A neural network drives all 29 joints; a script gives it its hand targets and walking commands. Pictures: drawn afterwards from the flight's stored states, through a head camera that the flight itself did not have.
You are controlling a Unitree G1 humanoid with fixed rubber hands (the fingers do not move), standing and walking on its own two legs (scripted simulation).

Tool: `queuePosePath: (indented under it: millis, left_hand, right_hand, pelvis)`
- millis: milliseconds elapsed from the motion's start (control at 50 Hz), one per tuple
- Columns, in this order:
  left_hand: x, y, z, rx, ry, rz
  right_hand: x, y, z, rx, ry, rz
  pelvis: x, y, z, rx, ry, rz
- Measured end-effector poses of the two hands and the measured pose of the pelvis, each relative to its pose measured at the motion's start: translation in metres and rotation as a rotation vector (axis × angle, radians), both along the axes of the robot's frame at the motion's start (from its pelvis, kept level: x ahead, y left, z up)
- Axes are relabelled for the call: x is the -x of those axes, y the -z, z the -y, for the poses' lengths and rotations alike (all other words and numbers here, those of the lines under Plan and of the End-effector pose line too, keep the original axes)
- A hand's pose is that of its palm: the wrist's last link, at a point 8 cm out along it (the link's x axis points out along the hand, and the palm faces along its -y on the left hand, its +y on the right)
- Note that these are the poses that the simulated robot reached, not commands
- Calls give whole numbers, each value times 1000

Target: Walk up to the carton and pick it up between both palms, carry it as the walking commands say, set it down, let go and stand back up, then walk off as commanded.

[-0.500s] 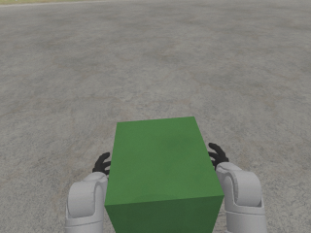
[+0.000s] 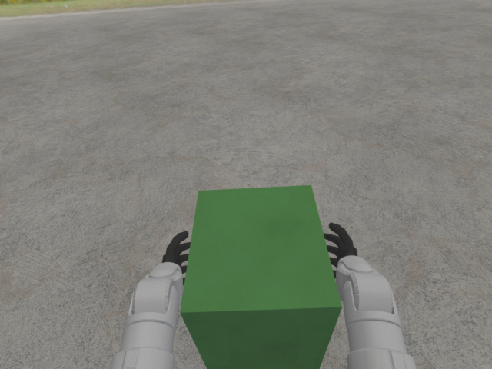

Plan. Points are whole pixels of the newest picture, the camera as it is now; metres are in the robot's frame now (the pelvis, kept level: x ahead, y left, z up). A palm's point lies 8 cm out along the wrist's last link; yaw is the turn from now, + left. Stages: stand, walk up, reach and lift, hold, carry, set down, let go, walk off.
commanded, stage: hold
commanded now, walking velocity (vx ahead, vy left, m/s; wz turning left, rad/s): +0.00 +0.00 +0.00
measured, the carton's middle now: (259, 286) +0.30 -0.01 -0.02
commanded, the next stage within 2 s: set down in 0.48 s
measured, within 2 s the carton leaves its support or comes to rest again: neither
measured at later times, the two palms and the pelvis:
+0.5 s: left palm (171, 295) +0.27 +0.14 +0.03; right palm (349, 286) +0.26 -0.16 +0.04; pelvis +0.01 +0.00 +0.01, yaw +0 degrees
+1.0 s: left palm (180, 296) +0.29 +0.13 -0.02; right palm (344, 292) +0.28 -0.16 -0.01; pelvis -0.01 +0.01 +0.00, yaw +0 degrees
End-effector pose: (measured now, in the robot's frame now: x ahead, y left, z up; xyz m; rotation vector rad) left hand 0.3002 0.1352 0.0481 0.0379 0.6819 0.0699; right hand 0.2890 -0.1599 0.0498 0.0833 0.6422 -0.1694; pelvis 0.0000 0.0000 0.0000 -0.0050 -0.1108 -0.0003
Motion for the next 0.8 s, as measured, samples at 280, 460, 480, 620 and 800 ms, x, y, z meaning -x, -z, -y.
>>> queuePosePath:
  millis: [280,460,480,620,800]
  left_hand:
    - [37,30,-1,26,-50,-94]
    - [35,23,1,5,-4,-52]
    - [33,21,0,6,-6,-46]
    - [26,18,-3,23,8,-39]
    - [21,42,-5,10,28,-86]
  right_hand:
    - [18,16,-2,50,-62,-94]
    - [33,18,0,36,-12,-53]
    - [32,16,-1,36,-12,-46]
    - [24,6,-3,50,-9,-39]
    - [20,29,-4,11,18,-83]
  pelvis:
    - [-34,-13,8,5,-21,-47]
    - [-12,-8,-2,-1,0,-33]
    - [-9,-7,-3,-2,3,-27]
    - [5,-4,-7,-2,-20,8]
    - [14,1,-12,2,-1,-3]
